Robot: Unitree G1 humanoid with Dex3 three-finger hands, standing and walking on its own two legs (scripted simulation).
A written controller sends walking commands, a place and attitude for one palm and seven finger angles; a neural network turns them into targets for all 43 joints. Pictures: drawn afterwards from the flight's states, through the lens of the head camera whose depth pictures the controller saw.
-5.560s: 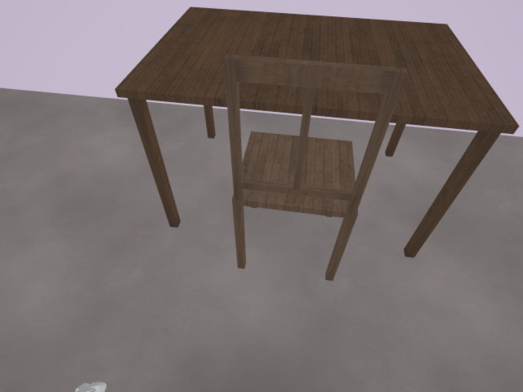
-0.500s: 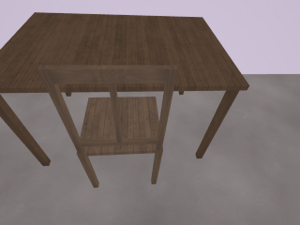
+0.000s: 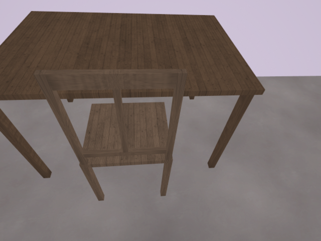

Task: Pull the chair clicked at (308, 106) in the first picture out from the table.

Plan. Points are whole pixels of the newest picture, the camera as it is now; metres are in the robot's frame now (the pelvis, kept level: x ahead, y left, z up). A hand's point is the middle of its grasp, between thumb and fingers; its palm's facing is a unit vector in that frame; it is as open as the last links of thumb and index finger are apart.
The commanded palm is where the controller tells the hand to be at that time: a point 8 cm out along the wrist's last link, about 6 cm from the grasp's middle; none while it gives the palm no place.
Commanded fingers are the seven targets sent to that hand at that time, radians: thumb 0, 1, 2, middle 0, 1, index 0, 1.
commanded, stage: shuffle to correct the standing spot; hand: left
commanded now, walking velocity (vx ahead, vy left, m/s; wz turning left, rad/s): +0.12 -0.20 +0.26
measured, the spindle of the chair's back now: (121, 124) +0.50 +0.16 -0.06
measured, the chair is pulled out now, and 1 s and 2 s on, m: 0.00 0.00 0.00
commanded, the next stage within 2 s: come to a stop and stand still in 1.14 s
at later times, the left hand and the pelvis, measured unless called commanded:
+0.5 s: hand out of the picture +0.00 +0.06 -0.20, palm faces +0.15 -0.99 -0.07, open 7.4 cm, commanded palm none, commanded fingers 0.00 0.90 0.90 -0.20 -0.30 -0.20 -0.30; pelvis +0.07 -0.06 -0.01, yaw +7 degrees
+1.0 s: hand out of the picture +0.16 +0.01 -0.18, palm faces +0.16 -0.96 -0.21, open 7.4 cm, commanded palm none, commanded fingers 0.00 0.90 0.90 -0.20 -0.30 -0.20 -0.30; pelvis +0.14 -0.18 -0.01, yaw +9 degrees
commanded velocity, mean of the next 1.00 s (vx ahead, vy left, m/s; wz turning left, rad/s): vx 0.04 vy -0.20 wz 0.07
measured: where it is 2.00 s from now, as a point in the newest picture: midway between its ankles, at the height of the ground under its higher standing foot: outside the picture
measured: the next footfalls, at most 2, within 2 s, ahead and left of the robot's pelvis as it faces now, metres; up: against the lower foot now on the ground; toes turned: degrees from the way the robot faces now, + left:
right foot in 0.18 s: +0.06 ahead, -0.16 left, +0.00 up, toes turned +0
right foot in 0.80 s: +0.19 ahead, -0.26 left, +0.00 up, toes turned +3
